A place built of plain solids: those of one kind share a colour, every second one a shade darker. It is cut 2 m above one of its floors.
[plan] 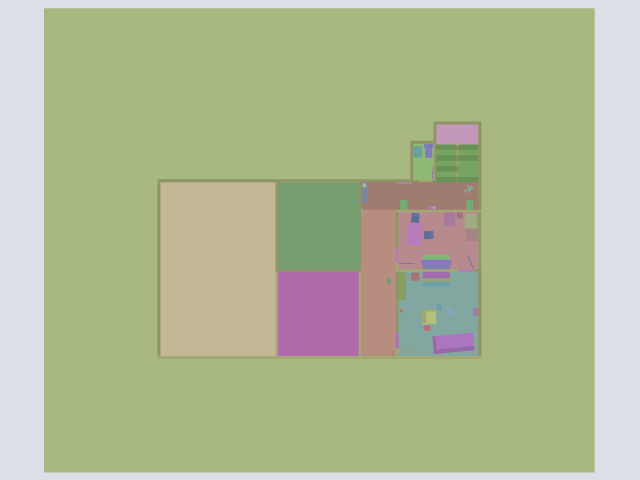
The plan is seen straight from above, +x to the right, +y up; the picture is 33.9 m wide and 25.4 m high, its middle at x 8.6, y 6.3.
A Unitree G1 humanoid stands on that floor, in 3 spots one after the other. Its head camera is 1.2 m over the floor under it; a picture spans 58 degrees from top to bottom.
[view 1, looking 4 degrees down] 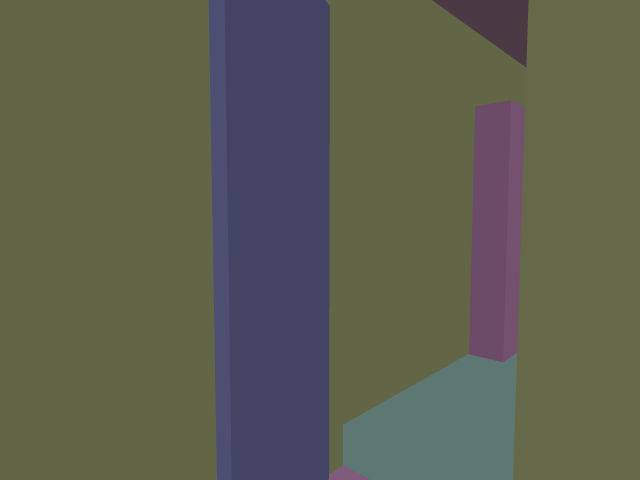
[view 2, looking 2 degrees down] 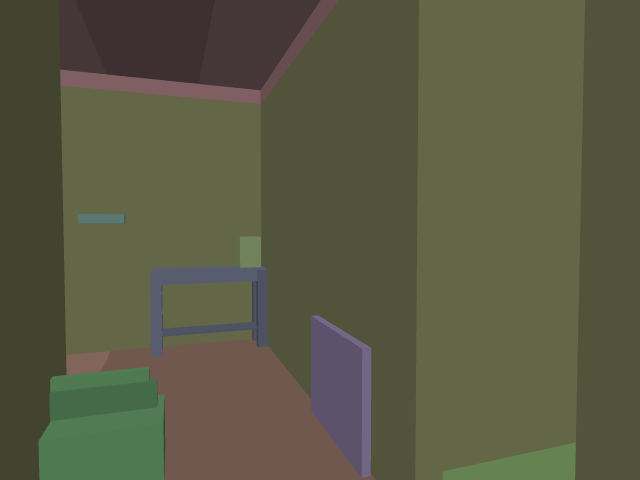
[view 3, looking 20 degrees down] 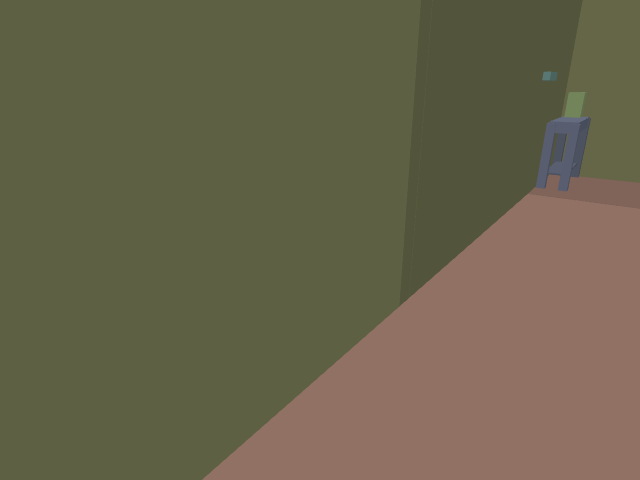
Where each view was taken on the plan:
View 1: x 15.47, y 6.12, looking -47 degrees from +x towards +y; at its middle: leaf_kueche_door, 1.74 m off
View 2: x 15.29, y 8.45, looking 161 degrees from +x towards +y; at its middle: wall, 2.77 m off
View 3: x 11.70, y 2.58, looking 126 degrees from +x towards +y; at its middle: wall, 1.67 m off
